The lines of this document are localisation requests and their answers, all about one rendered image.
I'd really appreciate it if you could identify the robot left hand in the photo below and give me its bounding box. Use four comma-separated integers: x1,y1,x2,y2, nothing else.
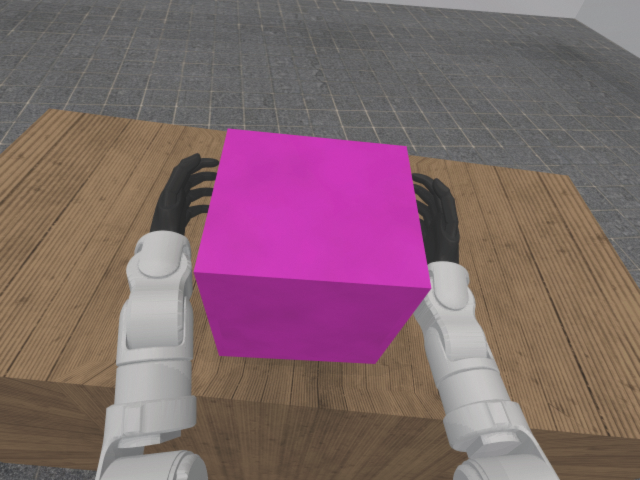
150,153,219,235

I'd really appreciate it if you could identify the right robot forearm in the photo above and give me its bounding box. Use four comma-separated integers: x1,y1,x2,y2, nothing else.
413,261,560,480

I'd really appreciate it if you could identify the robot right upper arm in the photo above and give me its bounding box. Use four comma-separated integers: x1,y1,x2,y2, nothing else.
453,453,558,480

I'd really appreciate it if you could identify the robot left upper arm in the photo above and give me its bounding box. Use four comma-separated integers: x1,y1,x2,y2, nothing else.
101,450,208,480

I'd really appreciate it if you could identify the left robot forearm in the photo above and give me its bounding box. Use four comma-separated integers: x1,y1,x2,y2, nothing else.
95,231,196,480

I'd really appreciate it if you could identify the carton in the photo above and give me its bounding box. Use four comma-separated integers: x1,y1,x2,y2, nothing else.
194,129,431,364

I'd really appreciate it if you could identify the robot right hand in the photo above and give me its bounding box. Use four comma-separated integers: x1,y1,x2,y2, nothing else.
412,173,460,265

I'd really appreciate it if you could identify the pedestal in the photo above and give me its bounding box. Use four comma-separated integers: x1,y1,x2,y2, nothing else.
0,108,640,480

